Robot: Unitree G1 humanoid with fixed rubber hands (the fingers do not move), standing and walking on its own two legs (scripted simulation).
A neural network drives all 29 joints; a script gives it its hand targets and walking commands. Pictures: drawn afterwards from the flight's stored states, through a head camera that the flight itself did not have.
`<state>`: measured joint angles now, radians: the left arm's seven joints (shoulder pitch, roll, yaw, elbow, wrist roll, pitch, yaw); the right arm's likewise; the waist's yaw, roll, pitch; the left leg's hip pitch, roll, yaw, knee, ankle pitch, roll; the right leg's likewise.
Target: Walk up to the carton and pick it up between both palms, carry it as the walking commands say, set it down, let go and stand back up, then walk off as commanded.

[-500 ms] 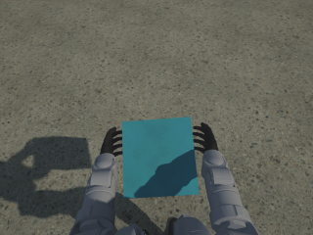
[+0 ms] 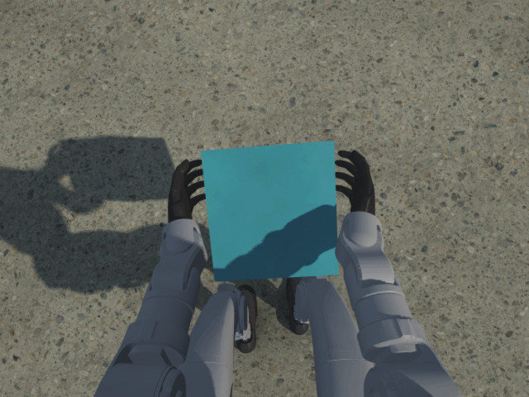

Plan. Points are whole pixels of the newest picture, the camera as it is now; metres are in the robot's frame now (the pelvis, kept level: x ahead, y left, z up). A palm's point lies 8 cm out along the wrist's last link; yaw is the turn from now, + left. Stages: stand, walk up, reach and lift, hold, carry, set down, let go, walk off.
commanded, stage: set down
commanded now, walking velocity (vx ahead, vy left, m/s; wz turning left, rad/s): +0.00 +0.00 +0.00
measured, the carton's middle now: (272, 202) +0.39 +0.00 -0.19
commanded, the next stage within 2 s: none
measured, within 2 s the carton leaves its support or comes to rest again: neither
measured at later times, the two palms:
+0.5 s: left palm (197, 198) +0.40 +0.13 -0.18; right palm (348, 188) +0.40 -0.14 -0.18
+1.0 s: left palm (205, 188) +0.44 +0.14 -0.27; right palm (332, 174) +0.45 -0.13 -0.27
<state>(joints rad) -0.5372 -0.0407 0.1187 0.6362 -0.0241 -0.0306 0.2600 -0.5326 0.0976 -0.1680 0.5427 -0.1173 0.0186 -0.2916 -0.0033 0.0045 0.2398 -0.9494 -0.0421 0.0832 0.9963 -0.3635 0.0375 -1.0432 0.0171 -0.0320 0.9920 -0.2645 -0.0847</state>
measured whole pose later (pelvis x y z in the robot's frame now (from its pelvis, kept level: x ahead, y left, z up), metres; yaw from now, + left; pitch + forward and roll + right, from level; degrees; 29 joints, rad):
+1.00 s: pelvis -0.04 +0.00 -0.13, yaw +0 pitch +24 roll +4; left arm -1.04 0.08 0.18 0.70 -0.14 0.06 0.34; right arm -1.10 -0.08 -0.14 0.62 -0.03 0.15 -0.33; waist 0.00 0.00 0.46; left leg -1.49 -0.07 0.08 1.59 -0.53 0.03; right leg -1.59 0.02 -0.03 1.56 -0.40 -0.10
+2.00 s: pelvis -0.05 +0.00 -0.28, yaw +3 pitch +30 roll +6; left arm -1.41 0.10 0.37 0.71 -0.03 0.31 0.34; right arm -1.57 -0.20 -0.23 0.85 -0.04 0.32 -0.26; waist -0.03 0.00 0.52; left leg -2.00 -0.09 0.10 2.07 -0.60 0.01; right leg -2.12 0.02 -0.05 2.03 -0.43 -0.12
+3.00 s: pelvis -0.02 +0.00 -0.33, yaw +4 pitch +32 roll +5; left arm -1.52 0.13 0.36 0.89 -0.03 0.22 0.22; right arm -1.60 -0.29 -0.23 1.00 -0.04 0.22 -0.19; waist -0.02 0.00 0.50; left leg -2.13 -0.11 0.11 2.26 -0.70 0.01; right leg -2.25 0.00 -0.07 2.22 -0.52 -0.14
